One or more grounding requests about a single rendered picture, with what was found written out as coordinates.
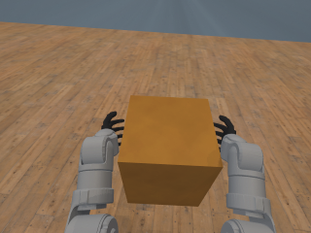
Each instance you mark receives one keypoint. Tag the left robot hand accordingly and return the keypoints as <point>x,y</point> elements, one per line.
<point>108,123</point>

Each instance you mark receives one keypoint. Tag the right robot hand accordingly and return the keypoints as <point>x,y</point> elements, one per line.
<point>228,129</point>

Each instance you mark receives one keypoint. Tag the robot right upper arm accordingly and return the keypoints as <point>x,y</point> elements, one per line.
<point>244,226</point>

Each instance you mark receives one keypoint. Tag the robot left upper arm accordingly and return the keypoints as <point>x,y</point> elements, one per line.
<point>98,223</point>

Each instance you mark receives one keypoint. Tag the carton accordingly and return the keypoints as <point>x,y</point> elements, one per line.
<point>169,152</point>

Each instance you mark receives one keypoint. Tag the right robot forearm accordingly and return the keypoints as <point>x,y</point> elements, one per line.
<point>246,180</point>

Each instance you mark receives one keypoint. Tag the left robot forearm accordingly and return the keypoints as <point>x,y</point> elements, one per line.
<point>96,164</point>

